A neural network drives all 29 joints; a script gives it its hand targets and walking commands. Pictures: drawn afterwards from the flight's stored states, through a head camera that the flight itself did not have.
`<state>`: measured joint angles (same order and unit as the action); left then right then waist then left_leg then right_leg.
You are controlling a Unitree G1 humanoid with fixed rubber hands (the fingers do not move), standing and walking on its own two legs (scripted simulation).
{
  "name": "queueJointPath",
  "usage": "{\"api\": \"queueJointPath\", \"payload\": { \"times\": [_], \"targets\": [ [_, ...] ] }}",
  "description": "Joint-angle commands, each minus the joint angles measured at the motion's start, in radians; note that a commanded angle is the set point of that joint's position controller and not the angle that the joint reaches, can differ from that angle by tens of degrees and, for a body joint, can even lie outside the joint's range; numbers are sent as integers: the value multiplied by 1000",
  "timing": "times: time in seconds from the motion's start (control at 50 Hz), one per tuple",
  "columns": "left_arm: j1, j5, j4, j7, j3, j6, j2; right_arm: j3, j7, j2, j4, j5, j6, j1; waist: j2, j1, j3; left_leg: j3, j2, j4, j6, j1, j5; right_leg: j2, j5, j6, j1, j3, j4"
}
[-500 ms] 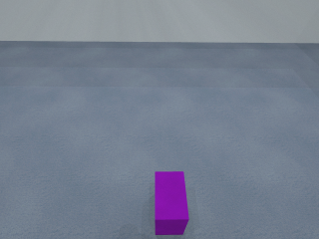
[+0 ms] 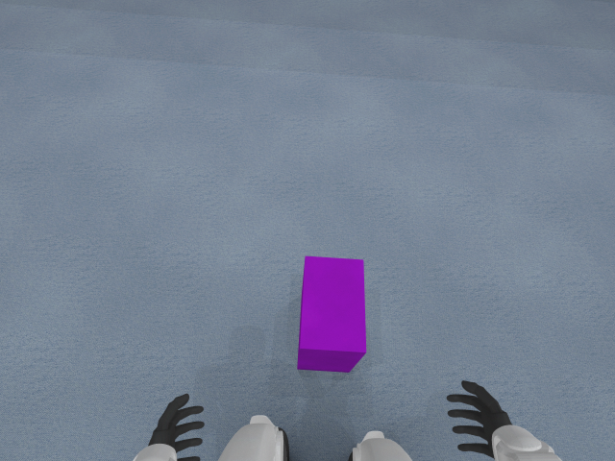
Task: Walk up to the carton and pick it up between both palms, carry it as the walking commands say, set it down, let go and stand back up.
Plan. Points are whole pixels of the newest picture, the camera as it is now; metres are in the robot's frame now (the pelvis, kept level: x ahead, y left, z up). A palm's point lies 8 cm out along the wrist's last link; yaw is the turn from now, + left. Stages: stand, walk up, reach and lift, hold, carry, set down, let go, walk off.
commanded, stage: reach and lift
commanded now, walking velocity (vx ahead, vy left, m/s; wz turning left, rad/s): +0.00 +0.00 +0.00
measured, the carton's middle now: (328, 317) +0.47 -0.06 -0.59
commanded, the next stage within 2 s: none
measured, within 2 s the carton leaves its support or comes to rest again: neither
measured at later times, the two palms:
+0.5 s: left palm (218, 349) +0.28 +0.16 -0.15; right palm (465, 361) +0.27 -0.23 -0.14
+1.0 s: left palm (251, 269) +0.43 +0.12 -0.18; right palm (454, 289) +0.40 -0.25 -0.17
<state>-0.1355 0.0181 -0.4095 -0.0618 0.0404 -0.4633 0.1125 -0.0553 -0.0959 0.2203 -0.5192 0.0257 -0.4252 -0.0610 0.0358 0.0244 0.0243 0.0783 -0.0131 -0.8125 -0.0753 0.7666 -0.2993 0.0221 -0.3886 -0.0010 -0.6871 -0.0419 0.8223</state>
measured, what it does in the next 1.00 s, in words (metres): lowers itself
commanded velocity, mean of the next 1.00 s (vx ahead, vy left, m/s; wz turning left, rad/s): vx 0.00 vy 0.00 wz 0.00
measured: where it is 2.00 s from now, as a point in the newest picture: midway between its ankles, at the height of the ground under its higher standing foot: outside the picture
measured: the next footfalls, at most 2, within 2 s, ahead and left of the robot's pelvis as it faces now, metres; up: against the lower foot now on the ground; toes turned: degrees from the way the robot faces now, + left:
none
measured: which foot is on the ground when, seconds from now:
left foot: down 0.00-1.00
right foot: down 0.00-1.00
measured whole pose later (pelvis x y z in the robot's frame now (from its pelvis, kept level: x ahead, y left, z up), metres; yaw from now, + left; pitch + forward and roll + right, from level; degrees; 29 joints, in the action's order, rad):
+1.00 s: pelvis -0.05 -0.03 -0.07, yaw -1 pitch +35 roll -1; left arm 0.99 0.00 -0.83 -0.14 0.18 -0.19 0.18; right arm -0.23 0.09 0.22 -0.76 -0.09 -0.13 0.90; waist -0.01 -0.04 -0.08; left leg 0.06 0.03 -1.06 -0.04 1.40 -0.27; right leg -0.02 -0.38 -0.03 -1.33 -0.03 1.11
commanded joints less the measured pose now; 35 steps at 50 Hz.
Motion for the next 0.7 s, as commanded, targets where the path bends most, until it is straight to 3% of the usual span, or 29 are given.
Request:
{"api": "queueJointPath", "payload": {
  "times": [0.0,0.06,0.1,0.12,0.16,0.18,0.22,0.26,0.28,0.3,0.32,0.36,0.38,0.42,0.48,0.54,0.56,0.64,0.68],
  "targets": [
    [110,7,139,25,-40,-25,33,-59,24,153,88,0,1,152,-131,-59,389,-127,36,5,101,-523,217,-29,107,63,-149,70,-48],
    [79,-5,124,15,-41,-99,41,-45,23,175,27,-4,-58,149,-139,-72,339,-139,39,44,122,-541,17,-29,8,58,-200,101,-48],
    [215,5,143,10,-45,-94,37,-55,25,175,13,10,-49,244,-104,-89,271,-149,46,49,126,-479,-124,-28,-61,46,-258,99,-19],
    [293,-6,140,8,-20,-81,48,-57,26,161,27,12,-37,328,-71,-72,228,-152,43,50,121,-428,-188,-24,-93,40,-291,93,-13],
    [473,-4,141,2,16,-52,82,-72,38,132,64,9,-12,479,-4,-77,195,-133,32,20,97,-349,-225,-19,-139,38,-296,77,-18],
    [547,-15,143,4,38,-40,97,-77,46,111,75,6,-2,542,-11,-69,194,-122,26,4,92,-328,-228,-14,-156,36,-300,70,-19],
    [644,-3,89,4,52,-32,104,-60,58,83,69,-11,4,644,30,-54,192,-100,18,-25,67,-288,-231,-9,-191,37,-292,63,-15],
    [663,-13,32,7,76,-38,127,-55,78,60,40,-18,-10,693,36,-46,240,-76,17,-49,66,-289,-213,-4,-196,29,-253,57,-33],
    [697,-11,22,5,91,-39,144,-40,84,41,32,-27,-18,727,44,-26,277,-68,11,-61,54,-290,-197,-5,-181,22,-234,61,-20],
    [710,-13,-33,9,91,-51,147,-41,101,32,1,-31,-33,735,48,-35,315,-62,11,-66,53,-308,-192,-1,-182,17,-211,57,-36],
    [722,-14,-37,11,104,-48,152,-36,114,21,7,-37,-42,758,49,-17,359,-50,1,-74,50,-307,-169,-6,-173,11,-188,56,-37],
    [772,-18,-78,14,126,-43,171,-32,140,-5,7,-57,-49,815,39,4,443,-37,-6,-102,43,-311,-119,-6,-145,1,-168,56,-26],
    [803,-17,-96,11,130,-32,172,-58,158,2,12,-48,-37,853,35,-7,506,-36,-7,-109,48,-317,-89,-18,-114,-1,-167,68,-12],
    [874,-35,-113,5,159,-5,182,-82,183,-5,28,-43,-19,922,1,16,569,-37,-15,-134,50,-312,-48,-24,-85,-5,-196,72,18],
    [970,-28,-123,0,158,45,152,-122,220,-10,33,-26,23,963,-7,-15,667,-41,-25,-164,52,-268,50,-42,-6,-13,-215,66,41],
    [976,-27,-200,-2,138,85,107,-162,236,-18,-66,5,64,910,-36,-45,642,-60,-36,-167,66,-238,122,-62,45,-21,-293,82,76],
    [1014,-28,-187,-3,143,107,109,-182,241,-21,-90,8,85,900,-56,-71,671,-62,-38,-174,68,-243,136,-67,64,-23,-309,81,75],
    [1078,-36,-197,-22,127,192,87,-213,228,-33,-180,-5,175,874,-105,-107,719,-104,-39,-191,71,-295,267,-89,158,-28,-452,92,107],
    [1132,-49,-182,-38,118,242,84,-242,215,12,-189,-12,236,890,-175,-119,786,-131,-31,-205,83,-357,356,-104,203,-23,-563,99,130]
  ]
}}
